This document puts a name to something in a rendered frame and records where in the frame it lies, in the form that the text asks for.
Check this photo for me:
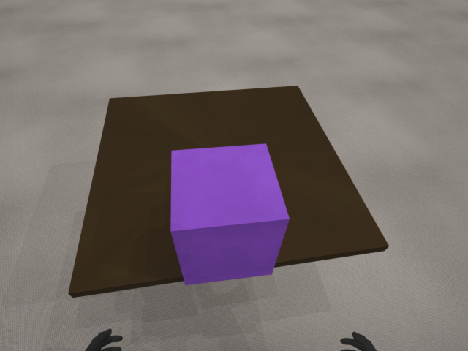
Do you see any table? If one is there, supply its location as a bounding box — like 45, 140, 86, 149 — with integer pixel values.
68, 86, 389, 298

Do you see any robot right hand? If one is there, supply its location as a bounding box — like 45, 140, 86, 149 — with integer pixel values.
340, 332, 376, 351

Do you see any robot left hand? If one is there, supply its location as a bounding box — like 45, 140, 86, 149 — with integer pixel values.
85, 329, 123, 351

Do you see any carton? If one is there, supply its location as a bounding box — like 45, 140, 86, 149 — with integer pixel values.
170, 143, 290, 285

